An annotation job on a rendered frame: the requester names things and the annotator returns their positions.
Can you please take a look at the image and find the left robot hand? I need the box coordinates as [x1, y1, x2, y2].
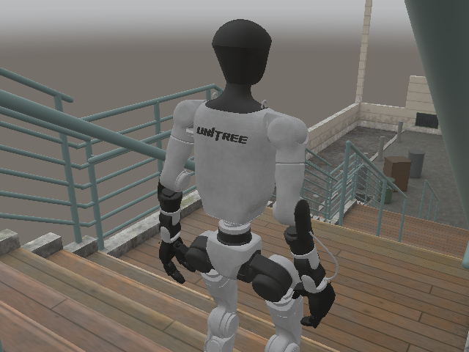
[159, 237, 196, 284]

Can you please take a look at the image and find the right robot hand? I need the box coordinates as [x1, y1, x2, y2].
[292, 282, 336, 328]

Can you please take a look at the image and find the right robot forearm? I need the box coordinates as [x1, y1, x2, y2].
[284, 199, 328, 293]

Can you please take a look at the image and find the robot left upper arm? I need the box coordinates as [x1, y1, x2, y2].
[160, 100, 208, 192]

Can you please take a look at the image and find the robot left shin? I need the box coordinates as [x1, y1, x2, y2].
[204, 307, 236, 352]

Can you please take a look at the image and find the left robot forearm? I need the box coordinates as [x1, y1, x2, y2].
[158, 179, 182, 243]

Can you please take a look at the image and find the robot head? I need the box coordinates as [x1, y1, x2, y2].
[205, 19, 272, 114]

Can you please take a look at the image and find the robot right upper arm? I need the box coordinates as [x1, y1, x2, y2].
[266, 111, 309, 226]

